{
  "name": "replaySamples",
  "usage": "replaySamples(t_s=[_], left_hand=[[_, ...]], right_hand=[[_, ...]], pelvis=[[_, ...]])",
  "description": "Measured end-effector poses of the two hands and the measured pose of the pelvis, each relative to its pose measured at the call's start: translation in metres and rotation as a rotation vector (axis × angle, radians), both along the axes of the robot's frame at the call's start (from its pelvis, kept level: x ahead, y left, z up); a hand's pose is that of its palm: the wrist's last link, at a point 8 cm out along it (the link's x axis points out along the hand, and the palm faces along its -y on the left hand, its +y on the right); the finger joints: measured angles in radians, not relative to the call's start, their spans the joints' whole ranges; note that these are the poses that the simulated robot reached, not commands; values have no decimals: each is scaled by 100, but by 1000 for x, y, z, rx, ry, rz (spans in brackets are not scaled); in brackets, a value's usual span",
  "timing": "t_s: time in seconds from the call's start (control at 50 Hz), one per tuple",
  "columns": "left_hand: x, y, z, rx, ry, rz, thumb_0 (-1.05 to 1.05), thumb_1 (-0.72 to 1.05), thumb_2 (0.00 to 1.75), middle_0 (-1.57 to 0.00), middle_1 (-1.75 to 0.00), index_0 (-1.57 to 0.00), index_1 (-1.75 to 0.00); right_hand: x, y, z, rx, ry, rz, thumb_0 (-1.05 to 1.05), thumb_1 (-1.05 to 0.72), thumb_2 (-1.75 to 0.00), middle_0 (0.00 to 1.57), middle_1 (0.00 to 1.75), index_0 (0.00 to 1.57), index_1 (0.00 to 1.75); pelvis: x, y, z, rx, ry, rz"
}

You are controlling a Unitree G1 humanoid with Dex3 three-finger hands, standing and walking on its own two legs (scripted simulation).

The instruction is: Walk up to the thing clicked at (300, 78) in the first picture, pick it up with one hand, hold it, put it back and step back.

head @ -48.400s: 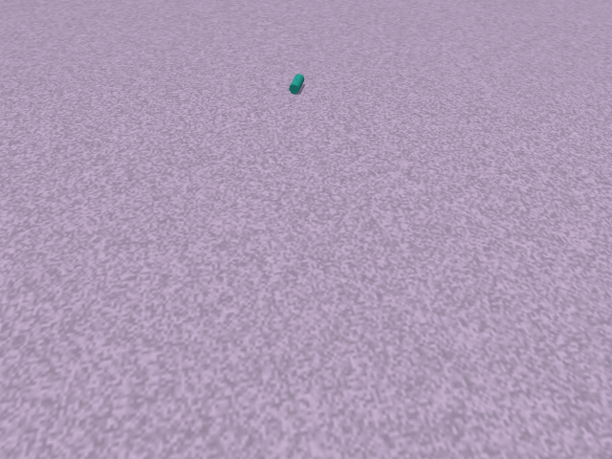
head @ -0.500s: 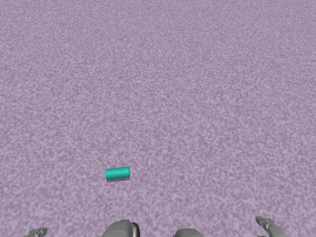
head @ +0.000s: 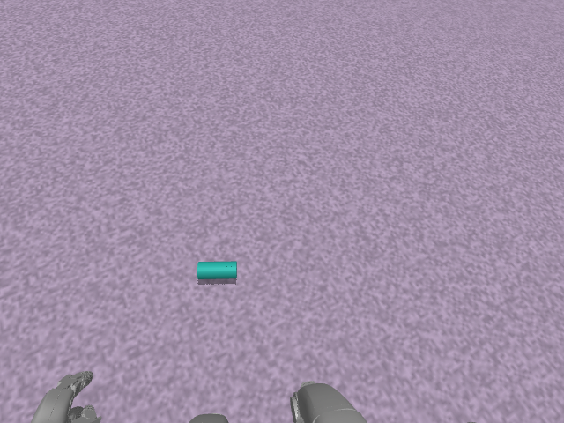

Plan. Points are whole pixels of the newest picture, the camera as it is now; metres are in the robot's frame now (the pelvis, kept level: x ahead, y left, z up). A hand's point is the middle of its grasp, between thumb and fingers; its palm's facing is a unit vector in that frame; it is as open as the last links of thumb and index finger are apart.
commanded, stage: step back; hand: left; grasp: from above
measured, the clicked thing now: (217, 270) +0.65 +0.17 -0.73
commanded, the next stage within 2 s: none
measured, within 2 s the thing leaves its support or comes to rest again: neither
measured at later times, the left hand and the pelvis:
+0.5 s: hand out of the picture -0.07 +0.24 -0.15, palm faces -0.02 -0.91 -0.42, open 7.4 cm; pelvis -0.17 -0.03 -0.01, yaw +1 degrees
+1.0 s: hand out of the picture -0.30 +0.21 -0.15, palm faces -0.05 -0.92 -0.40, open 7.4 cm; pelvis -0.35 -0.06 +0.00, yaw -4 degrees
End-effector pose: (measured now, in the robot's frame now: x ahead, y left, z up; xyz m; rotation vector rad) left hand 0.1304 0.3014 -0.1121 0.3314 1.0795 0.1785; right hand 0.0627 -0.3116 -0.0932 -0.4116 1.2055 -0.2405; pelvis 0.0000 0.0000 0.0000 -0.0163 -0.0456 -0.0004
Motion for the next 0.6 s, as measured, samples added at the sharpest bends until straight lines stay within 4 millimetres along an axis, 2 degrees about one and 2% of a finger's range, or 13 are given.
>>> replaySamples(t_s=[0.14, 0.24, 0.32, 0.38, 0.46, 0.54, 0.6], left_hand=[[-59, -3, -2, 25, 43, -11, 1, 90, 89, -21, -30, -20, -30], [-108, -15, -7, 60, 73, -19, 1, 90, 89, -21, -30, -20, -30], [-156, -27, 2, 58, 100, -10, 1, 90, 89, -21, -30, -20, -30], [-180, -30, 10, 64, 106, 7, 1, 90, 89, -21, -30, -20, -30], [-198, -25, 11, 75, 67, 11, 1, 90, 89, -21, -30, -20, -30], [-212, -13, -1, 66, 7, 20, 1, 90, 89, -21, -30, -20, -30], [-230, -11, -6, 48, 8, 31, 1, 90, 89, -21, -30, -20, -30]], right_hand=[[-16, -11, 4, -10, -106, 17, 1, -90, -90, 21, 30, 21, 30], [-38, -34, -11, 5, -162, 16, 1, -90, -90, 21, 30, 21, 30], [-71, -44, -16, 19, -134, -18, 1, -90, -90, 21, 30, 21, 30], [-101, -46, -16, 26, -100, -19, 1, -90, -90, 21, 30, 21, 30], [-144, -43, -20, 19, -25, -3, 1, -90, -90, 21, 30, 21, 30], [-183, -33, -26, 4, 31, 23, 1, -90, -90, 21, 30, 21, 30], [-209, -22, -21, 16, 46, 27, 1, -90, -90, 21, 30, 21, 30]], pelvis=[[-47, -11, -2, -9, 7, -49], [-88, -28, -16, -16, 0, -72], [-115, -34, -11, 13, -6, -62], [-133, -34, -6, 33, 2, -48], [-160, -32, -6, 29, 12, -13], [-191, -26, -16, 25, 7, 32], [-216, -23, -13, 36, -15, 21]])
